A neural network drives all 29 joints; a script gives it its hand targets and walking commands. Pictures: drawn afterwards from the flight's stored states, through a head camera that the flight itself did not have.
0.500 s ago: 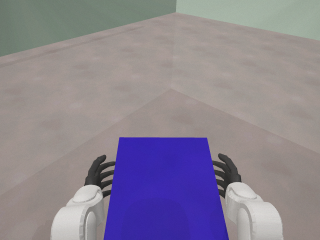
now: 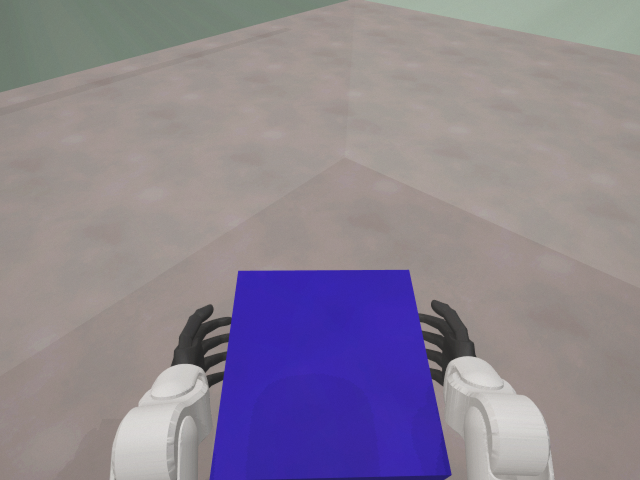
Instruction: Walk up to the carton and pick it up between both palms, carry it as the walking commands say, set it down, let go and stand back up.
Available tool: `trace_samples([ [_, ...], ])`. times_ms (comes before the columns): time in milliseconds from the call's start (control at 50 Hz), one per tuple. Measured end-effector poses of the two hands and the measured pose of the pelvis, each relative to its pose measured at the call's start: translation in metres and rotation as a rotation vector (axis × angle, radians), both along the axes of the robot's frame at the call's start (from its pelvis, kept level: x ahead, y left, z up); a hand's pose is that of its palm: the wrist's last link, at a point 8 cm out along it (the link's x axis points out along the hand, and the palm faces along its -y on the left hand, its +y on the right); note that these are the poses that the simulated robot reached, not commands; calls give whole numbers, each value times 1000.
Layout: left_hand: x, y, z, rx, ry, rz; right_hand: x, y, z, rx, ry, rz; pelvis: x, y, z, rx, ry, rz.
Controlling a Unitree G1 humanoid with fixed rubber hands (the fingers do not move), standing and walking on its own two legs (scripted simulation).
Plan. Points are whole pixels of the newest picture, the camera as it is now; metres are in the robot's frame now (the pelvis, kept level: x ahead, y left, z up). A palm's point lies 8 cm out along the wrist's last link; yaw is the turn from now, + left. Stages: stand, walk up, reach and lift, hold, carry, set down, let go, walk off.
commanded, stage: carry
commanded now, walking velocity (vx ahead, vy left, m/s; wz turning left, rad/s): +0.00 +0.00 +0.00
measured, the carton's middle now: (323, 397) +0.26 +0.00 +0.01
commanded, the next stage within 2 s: none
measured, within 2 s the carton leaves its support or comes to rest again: neither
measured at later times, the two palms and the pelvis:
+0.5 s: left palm (191, 370) +0.26 +0.15 +0.08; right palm (453, 366) +0.25 -0.14 +0.08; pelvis +0.00 +0.00 +0.00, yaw +0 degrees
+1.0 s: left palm (196, 365) +0.26 +0.14 +0.08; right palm (457, 363) +0.26 -0.15 +0.08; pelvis +0.01 +0.00 +0.00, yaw -1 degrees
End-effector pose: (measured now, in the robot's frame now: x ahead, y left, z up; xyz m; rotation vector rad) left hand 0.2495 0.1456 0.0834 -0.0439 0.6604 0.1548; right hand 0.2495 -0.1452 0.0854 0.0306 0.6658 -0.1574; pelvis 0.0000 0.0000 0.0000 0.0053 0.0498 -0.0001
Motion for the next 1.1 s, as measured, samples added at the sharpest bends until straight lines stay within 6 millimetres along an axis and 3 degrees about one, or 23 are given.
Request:
trace_samples([
  [820,8,0,1,0,-10,-21,2,0,2,-6,-11,-16,6,4,-1,-5,2,-11],
  [1100,15,-3,-6,5,6,-24,9,-3,-6,-9,6,-16,7,1,-1,-6,3,-13],
])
